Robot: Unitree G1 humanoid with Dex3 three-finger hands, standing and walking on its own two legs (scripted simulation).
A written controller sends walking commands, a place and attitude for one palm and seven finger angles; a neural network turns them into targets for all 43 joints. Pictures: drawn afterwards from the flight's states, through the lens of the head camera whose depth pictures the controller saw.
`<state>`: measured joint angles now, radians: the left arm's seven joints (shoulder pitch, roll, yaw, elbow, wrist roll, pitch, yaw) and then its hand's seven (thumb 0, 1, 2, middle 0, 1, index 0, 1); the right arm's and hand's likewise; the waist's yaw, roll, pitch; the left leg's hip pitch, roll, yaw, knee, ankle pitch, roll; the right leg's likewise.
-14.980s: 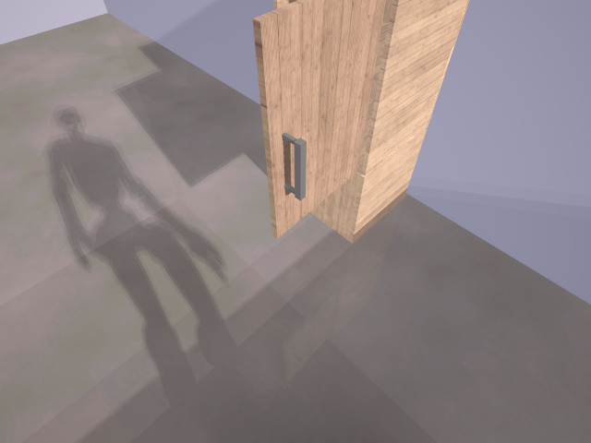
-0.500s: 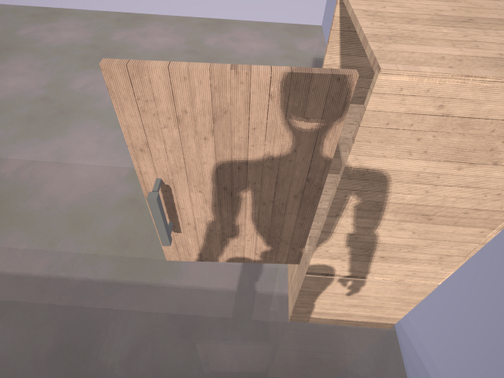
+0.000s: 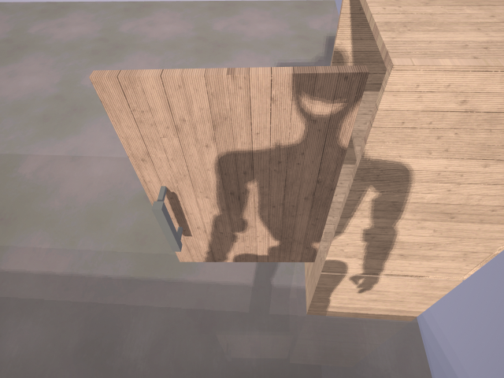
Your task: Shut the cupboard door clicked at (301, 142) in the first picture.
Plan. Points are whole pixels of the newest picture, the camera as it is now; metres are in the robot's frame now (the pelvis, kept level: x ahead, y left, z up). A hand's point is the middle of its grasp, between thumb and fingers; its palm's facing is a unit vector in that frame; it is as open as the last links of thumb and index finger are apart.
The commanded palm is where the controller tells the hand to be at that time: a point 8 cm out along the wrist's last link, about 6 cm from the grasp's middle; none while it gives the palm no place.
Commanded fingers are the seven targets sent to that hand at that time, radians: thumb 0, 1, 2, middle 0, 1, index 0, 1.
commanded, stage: come to a stop and stand still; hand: left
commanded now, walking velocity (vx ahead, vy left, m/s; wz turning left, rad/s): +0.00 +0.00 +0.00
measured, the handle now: (170, 221) +0.43 +0.22 -0.08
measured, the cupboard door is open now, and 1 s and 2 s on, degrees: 93 93 93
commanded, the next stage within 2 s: look again from close up in 0.92 s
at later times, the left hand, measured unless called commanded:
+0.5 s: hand out of the picture +0.07 +0.15 -0.17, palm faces +0.00 -0.97 -0.24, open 7.4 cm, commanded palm none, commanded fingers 0.00 0.90 0.90 -0.20 -0.30 -0.20 -0.30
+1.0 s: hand out of the picture +0.02 +0.12 -0.17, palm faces +0.02 -0.98 -0.20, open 7.3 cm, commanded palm none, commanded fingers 0.00 0.90 0.90 -0.20 -0.30 -0.20 -0.30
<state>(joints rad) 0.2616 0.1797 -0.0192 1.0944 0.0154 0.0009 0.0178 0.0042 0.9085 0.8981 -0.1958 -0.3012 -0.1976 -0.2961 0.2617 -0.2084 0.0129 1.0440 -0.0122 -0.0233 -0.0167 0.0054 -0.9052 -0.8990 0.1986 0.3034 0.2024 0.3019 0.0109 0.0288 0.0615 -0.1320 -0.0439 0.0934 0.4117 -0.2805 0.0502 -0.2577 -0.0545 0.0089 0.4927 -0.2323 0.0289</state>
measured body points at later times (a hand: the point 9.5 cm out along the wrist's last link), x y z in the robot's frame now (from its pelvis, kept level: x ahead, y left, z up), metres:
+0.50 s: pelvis +0.03 -0.04 +0.00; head +0.06 -0.05 +0.45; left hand +0.07 +0.20 -0.15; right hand +0.04 -0.26 -0.17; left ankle -0.04 +0.08 -0.74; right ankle +0.02 -0.14 -0.74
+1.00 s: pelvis +0.02 -0.05 +0.00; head +0.04 -0.06 +0.45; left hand +0.02 +0.18 -0.15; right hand +0.02 -0.26 -0.16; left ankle -0.04 +0.08 -0.74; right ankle +0.02 -0.14 -0.74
